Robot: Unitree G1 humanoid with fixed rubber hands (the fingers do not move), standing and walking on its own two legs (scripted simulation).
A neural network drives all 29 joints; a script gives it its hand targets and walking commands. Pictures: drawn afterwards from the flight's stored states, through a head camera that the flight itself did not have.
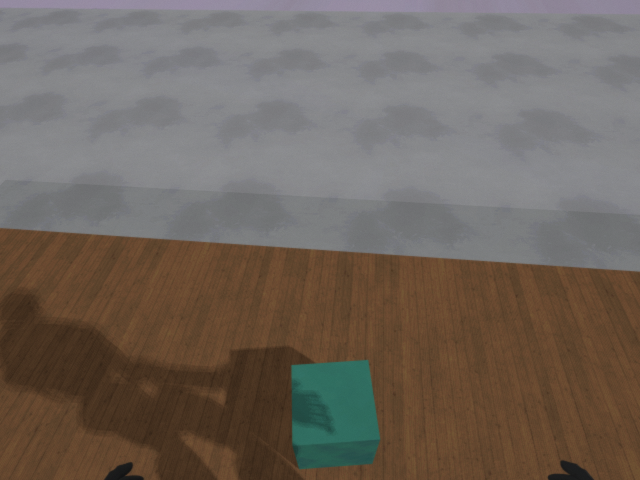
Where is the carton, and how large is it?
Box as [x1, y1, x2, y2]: [291, 360, 379, 468]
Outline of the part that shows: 367,360 291,365 292,445 299,468 363,464 372,462 379,441 379,434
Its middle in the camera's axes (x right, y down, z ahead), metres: +0.04 +0.49 +1.08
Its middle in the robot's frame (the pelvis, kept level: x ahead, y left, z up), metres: +0.40 +0.01 -0.66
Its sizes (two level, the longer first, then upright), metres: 0.210 0.200 0.250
